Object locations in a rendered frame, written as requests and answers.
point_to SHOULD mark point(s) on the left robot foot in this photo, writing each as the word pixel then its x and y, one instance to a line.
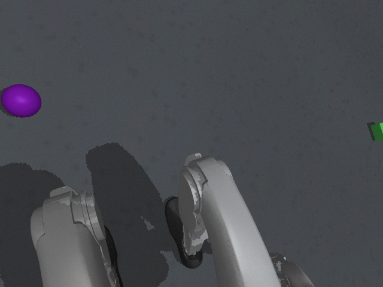
pixel 113 257

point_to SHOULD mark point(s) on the right robot foot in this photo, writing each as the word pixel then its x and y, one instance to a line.
pixel 175 226

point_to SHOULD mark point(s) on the right robot hand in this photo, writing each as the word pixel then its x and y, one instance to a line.
pixel 292 275

